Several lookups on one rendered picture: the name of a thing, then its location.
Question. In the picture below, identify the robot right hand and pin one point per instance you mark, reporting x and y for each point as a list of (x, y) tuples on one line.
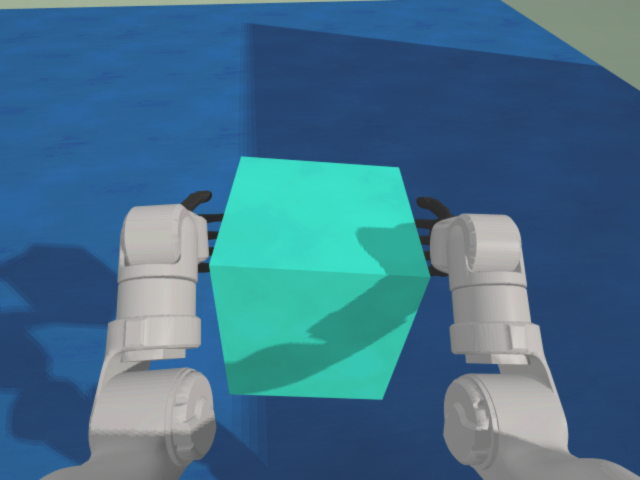
[(441, 211)]

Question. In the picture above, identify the robot left hand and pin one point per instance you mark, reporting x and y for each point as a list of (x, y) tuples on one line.
[(190, 203)]

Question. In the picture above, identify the left robot upper arm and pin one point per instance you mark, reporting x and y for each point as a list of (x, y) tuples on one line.
[(147, 425)]

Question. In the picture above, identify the robot right forearm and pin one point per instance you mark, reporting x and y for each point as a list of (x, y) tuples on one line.
[(482, 253)]

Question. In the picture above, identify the robot left forearm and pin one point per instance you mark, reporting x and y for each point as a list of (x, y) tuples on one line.
[(161, 247)]

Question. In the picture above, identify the carton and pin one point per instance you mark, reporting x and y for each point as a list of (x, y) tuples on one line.
[(317, 274)]

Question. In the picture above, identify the right robot upper arm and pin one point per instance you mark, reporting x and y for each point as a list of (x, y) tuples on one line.
[(511, 427)]

